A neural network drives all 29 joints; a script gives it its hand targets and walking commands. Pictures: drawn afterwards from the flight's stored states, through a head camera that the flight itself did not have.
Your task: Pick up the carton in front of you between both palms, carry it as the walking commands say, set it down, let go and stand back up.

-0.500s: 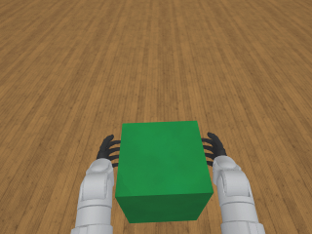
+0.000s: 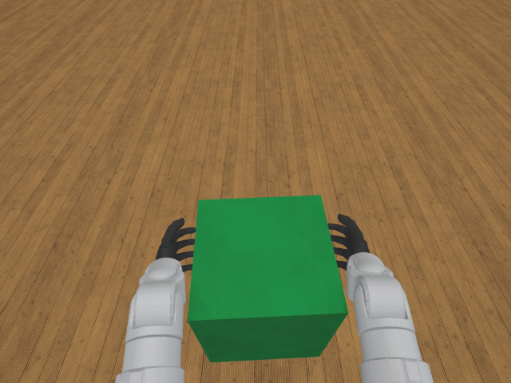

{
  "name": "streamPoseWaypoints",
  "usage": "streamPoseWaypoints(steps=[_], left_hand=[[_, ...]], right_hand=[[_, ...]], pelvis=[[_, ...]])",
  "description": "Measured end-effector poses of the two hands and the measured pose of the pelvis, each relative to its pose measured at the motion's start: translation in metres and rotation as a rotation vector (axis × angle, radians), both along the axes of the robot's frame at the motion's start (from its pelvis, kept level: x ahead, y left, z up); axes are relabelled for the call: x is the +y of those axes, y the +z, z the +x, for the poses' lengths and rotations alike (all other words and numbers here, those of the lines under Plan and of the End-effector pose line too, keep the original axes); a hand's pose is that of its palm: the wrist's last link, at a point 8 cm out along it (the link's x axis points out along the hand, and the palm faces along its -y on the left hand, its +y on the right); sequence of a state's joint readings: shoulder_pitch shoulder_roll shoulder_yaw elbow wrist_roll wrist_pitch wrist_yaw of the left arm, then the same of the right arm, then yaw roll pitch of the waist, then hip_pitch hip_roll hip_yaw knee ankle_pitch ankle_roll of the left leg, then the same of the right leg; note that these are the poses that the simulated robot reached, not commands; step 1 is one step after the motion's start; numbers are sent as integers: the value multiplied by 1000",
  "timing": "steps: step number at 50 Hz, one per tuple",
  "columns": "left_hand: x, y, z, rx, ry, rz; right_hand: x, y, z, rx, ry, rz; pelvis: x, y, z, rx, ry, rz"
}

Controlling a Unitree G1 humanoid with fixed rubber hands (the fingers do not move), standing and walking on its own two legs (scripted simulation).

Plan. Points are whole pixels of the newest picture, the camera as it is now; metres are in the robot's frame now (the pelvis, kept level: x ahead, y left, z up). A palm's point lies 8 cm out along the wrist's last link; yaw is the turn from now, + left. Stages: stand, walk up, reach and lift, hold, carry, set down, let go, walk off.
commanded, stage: carry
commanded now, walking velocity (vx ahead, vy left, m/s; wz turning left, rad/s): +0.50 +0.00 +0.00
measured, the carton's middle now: (262, 283) +0.30 +0.00 -0.05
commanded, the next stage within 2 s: none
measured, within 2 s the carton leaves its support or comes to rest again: neither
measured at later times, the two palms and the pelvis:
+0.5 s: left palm (201, 179) +0.50 +0.12 +0.02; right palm (342, 174) +0.52 -0.17 +0.02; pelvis +0.22 -0.05 +0.01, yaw +4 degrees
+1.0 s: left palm (202, 124) +0.66 +0.14 +0.04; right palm (326, 124) +0.67 -0.16 +0.04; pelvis +0.37 -0.02 +0.01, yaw +1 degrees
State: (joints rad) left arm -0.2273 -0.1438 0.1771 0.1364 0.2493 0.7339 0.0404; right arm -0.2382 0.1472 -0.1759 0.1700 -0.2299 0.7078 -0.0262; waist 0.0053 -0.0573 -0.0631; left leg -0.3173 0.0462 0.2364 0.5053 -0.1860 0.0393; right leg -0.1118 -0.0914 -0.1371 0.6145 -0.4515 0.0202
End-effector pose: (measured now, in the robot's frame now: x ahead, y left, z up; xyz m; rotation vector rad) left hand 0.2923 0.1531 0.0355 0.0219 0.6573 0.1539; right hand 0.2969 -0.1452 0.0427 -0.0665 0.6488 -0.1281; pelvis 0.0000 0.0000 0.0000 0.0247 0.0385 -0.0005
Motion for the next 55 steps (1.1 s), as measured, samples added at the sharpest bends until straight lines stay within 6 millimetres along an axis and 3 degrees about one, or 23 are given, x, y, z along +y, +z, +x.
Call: streamPoseWaypoints(steps=[8,14,19,25,30,40,47,55], left_hand=[[1,12,53,24,-27,9],[-8,22,108,-16,1,18],[-24,6,165,-2,21,50],[-29,-11,204,94,49,44],[-25,-9,240,66,57,39],[-11,9,327,-21,38,1],[-13,9,360,7,16,19],[-20,9,372,12,4,27]], right_hand=[[1,6,42,26,-30,17],[-8,14,107,-14,0,22],[-24,-7,173,-5,33,34],[-28,-23,220,82,59,26],[-24,-20,257,54,59,32],[-10,10,338,-27,36,-3],[-12,4,364,2,16,9],[-20,0,372,7,0,22]], pelvis=[[7,20,53,31,2,-45],[-10,17,112,33,14,-35],[-33,-2,173,11,42,-31],[-45,13,218,30,69,-13],[-42,18,254,30,64,-10],[-22,7,333,18,36,-12],[-17,7,363,35,27,-16],[-21,10,374,38,24,-13]])
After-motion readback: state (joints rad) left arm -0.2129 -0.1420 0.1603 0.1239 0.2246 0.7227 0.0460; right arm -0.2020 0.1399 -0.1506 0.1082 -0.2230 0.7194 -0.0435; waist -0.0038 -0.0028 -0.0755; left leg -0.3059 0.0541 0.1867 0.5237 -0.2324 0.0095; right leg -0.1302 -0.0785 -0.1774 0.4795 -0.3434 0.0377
